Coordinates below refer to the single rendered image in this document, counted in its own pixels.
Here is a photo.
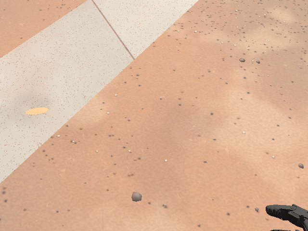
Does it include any robot right hand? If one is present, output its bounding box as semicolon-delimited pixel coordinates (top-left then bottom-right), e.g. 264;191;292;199
266;204;308;231

